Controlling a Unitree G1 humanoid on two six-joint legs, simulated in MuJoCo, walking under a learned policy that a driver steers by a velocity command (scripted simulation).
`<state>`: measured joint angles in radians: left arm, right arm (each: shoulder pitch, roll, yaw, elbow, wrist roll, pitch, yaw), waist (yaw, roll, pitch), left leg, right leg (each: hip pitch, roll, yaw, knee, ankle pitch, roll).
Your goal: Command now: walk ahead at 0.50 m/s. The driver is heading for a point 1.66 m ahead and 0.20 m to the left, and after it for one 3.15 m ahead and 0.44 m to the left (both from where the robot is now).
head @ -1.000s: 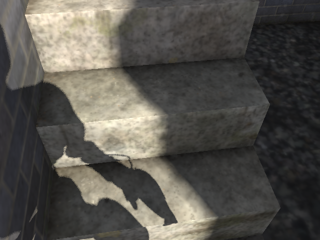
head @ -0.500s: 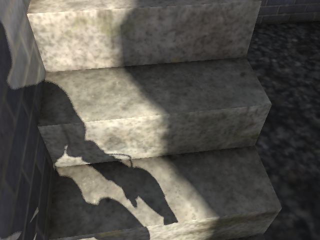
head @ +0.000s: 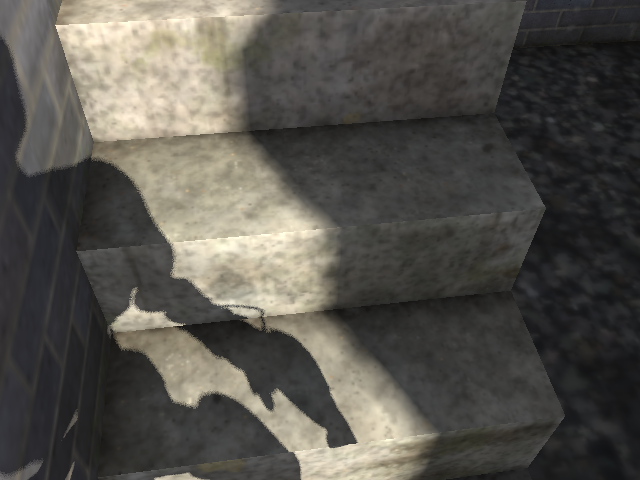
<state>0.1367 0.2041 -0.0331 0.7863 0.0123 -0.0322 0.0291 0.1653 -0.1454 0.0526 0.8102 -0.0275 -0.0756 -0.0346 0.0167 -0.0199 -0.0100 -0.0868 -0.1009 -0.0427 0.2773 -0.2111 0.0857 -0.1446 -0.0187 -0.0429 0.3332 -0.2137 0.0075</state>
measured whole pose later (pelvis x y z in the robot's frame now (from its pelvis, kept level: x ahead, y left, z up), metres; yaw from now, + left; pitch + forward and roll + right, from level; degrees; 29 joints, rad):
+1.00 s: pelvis +0.00 +0.00 +0.00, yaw +0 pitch +1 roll +0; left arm 0.13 0.20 -0.03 0.78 0.01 -0.03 0.03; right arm 0.17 -0.14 0.05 0.80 -0.03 -0.07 -0.03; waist 0.02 -0.02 -0.01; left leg -0.09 -0.10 -0.05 0.29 -0.21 0.08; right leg -0.15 -0.02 -0.04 0.34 -0.22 0.01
